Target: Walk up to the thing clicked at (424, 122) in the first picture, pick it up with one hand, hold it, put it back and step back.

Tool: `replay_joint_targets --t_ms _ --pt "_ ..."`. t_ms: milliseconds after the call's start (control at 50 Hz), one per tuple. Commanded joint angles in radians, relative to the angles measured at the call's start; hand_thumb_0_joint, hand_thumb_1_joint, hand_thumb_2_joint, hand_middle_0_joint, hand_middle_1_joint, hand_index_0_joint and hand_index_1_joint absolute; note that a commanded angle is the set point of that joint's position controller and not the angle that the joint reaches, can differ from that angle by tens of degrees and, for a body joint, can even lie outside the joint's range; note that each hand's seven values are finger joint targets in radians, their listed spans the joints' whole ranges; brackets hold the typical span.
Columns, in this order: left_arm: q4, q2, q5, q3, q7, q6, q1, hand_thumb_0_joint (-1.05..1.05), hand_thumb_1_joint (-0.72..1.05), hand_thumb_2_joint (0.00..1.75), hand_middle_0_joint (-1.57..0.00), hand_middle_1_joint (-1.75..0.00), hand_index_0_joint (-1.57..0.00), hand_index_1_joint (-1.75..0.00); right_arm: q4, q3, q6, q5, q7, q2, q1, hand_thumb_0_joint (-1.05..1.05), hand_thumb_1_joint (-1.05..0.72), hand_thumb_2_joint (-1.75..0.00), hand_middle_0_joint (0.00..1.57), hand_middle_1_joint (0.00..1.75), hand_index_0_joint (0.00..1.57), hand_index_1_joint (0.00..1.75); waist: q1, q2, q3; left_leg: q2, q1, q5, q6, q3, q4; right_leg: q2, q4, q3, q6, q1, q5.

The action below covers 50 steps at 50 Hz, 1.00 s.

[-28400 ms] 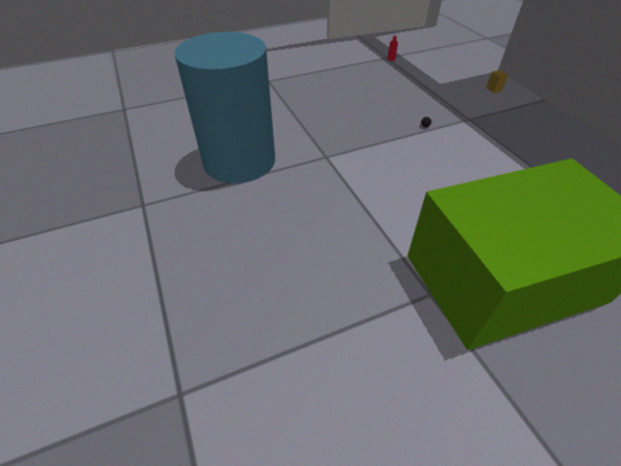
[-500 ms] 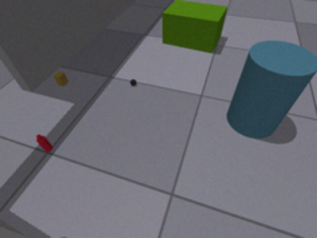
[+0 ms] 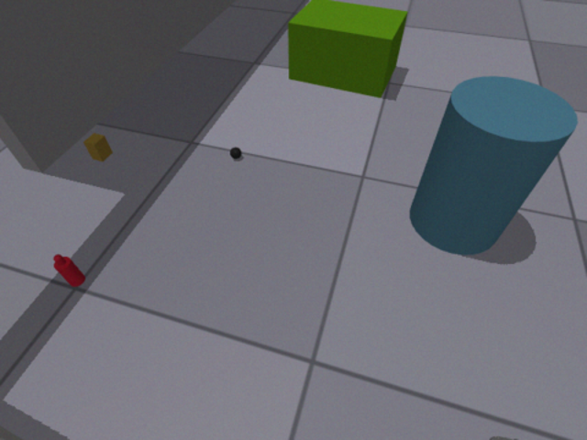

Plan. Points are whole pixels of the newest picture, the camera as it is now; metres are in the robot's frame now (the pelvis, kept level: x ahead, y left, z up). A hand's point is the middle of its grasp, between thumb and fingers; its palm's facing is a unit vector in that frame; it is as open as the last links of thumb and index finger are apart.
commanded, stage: walk up
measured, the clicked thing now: (235, 153) +1.58 +0.31 -0.75
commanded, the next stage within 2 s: stand in 0.04 s
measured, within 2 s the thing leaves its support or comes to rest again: neither
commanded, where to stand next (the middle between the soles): +0.05 +0.00 m, yaw +3 degrees
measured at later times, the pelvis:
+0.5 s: pelvis +0.01 -0.01 +0.00, yaw +3 degrees
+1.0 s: pelvis +0.01 +0.00 +0.01, yaw +3 degrees
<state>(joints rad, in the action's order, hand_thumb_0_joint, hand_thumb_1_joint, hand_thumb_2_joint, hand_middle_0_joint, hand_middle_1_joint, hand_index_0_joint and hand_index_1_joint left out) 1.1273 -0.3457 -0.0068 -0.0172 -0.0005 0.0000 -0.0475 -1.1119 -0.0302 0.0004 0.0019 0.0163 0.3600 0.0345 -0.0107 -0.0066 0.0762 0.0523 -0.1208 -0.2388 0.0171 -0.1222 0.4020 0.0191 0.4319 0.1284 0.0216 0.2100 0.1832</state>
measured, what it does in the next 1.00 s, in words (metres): stands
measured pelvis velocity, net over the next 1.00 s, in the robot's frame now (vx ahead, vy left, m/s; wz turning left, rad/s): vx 0.01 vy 0.00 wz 0.06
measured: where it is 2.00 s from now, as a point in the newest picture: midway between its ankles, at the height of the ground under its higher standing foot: outside the picture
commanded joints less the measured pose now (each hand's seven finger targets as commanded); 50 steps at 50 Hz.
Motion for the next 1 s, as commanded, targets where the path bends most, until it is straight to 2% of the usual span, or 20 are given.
replay_joint_targets --t_ms 0,20,120,160,220,260,360,500,580,720,800,980 --pt "-0.062 -0.214 0.002 -0.036 0.013 0.02 0.047 0.0 0.9 0.9 -0.2 -0.3 -0.2 -0.3 0.065 -0.046 -0.017 0.0 -0.012 0.222 -0.049 0.0 -0.9 -0.9 0.2 0.3 0.2 0.3 -0.002 0.011 -0.121 0.11 0.072 0.07 -0.052 0.092 -0.081 -0.088 -0.049 0.049 -0.044 0.018 -0.232" --pt "-0.051 -0.197 -0.002 -0.028 0.01 0.024 0.043 0.0 0.9 0.9 -0.2 -0.3 -0.2 -0.3 0.058 -0.033 -0.016 0.01 -0.015 0.198 -0.037 0.0 -0.9 -0.9 0.2 0.3 0.2 0.3 -0.009 0.025 -0.148 0.107 0.048 0.061 -0.039 0.127 -0.114 -0.101 -0.076 0.043 -0.039 -0.03 -0.204" --pt "-0.045 -0.213 -0.001 -0.031 0.01 0.032 0.034 0.0 0.9 0.9 -0.2 -0.3 -0.2 -0.3 0.046 -0.033 -0.025 0.008 -0.017 0.206 -0.028 0.0 -0.9 -0.9 0.2 0.3 0.2 0.3 -0.007 -0.002 -0.146 0.104 0.093 0.154 -0.033 0.124 -0.114 -0.115 -0.099 0.04 -0.039 -0.043 -0.253" --pt "-0.045 -0.209 0.0 -0.03 0.01 0.033 0.032 0.0 0.9 0.9 -0.2 -0.3 -0.2 -0.3 0.043 -0.032 -0.025 0.01 -0.018 0.207 -0.026 0.0 -0.9 -0.9 0.2 0.3 0.2 0.3 -0.007 -0.008 -0.128 0.102 0.093 0.142 -0.03 0.125 -0.121 -0.116 -0.108 0.039 -0.038 -0.029 -0.238" --pt "-0.047 -0.216 0.002 -0.03 0.01 0.031 0.037 0.0 0.9 0.9 -0.2 -0.3 -0.2 -0.3 0.035 -0.029 -0.024 0.012 -0.016 0.198 -0.016 0.0 -0.9 -0.9 0.2 0.3 0.2 0.3 -0.007 -0.01 -0.096 0.094 0.061 0.066 -0.022 0.129 -0.141 -0.115 -0.131 0.044 -0.039 -0.023 -0.153" --pt "-0.048 -0.213 -0.002 -0.028 0.011 0.032 0.022 0.0 0.9 0.9 -0.2 -0.3 -0.2 -0.3 0.035 -0.033 -0.023 0.01 -0.014 0.201 -0.016 0.0 -0.9 -0.9 0.2 0.3 0.2 0.3 -0.007 -0.003 -0.106 0.096 0.077 0.068 -0.024 0.133 -0.14 -0.116 -0.137 0.039 -0.039 -0.017 -0.132" --pt "-0.053 -0.213 0.0 -0.026 0.013 0.038 0.02 0.0 0.9 0.9 -0.2 -0.3 -0.2 -0.3 0.032 -0.031 -0.025 0.012 -0.015 0.197 0.003 0.0 -0.9 -0.9 0.2 0.3 0.2 0.3 -0.009 -0.014 -0.129 0.099 0.083 0.144 -0.025 0.133 -0.129 -0.124 -0.128 0.028 -0.039 -0.043 -0.227" --pt "-0.051 -0.22 0.002 -0.026 0.011 0.034 0.008 0.0 0.9 0.9 -0.2 -0.3 -0.2 -0.3 0.029 -0.025 -0.024 0.011 -0.014 0.193 0.013 0.0 -0.9 -0.9 0.2 0.3 0.2 0.3 -0.004 -0.005 -0.086 0.09 0.048 0.064 -0.02 0.138 -0.148 -0.118 -0.145 0.031 -0.038 -0.033 -0.13" --pt "-0.054 -0.22 0.0 -0.024 0.012 0.036 0.007 0.0 0.9 0.9 -0.2 -0.3 -0.2 -0.3 0.031 -0.027 -0.025 0.009 -0.015 0.198 0.015 0.0 -0.9 -0.9 0.2 0.3 0.2 0.3 -0.007 -0.009 -0.114 0.097 0.074 0.118 -0.025 0.139 -0.133 -0.125 -0.134 0.031 -0.042 -0.045 -0.189" --pt "-0.054 -0.218 0.0 -0.018 0.011 0.033 -0.006 0.0 0.9 0.9 -0.2 -0.3 -0.2 -0.3 0.029 -0.025 -0.021 0.009 -0.014 0.201 0.021 0.0 -0.9 -0.9 0.2 0.3 0.2 0.3 -0.004 -0.003 -0.092 0.091 0.061 0.072 -0.025 0.139 -0.131 -0.121 -0.149 0.03 -0.04 -0.03 -0.122" --pt "-0.058 -0.221 0.001 -0.019 0.012 0.034 -0.005 0.0 0.9 0.9 -0.2 -0.3 -0.2 -0.3 0.03 -0.025 -0.023 0.009 -0.016 0.206 0.023 0.0 -0.9 -0.9 0.2 0.3 0.2 0.3 -0.003 0.02 -0.103 0.093 0.053 0.117 -0.025 0.141 -0.134 -0.126 -0.134 0.026 -0.043 -0.061 -0.205" --pt "-0.053 -0.218 0.0 -0.016 0.01 0.03 -0.013 0.0 0.9 0.9 -0.2 -0.3 -0.2 -0.3 0.033 -0.019 -0.022 0.009 -0.018 0.206 0.022 0.0 -0.9 -0.9 0.2 0.3 0.2 0.3 0.004 0.007 -0.089 0.092 0.053 0.093 -0.027 0.147 -0.144 -0.125 -0.143 0.019 -0.037 -0.048 -0.157"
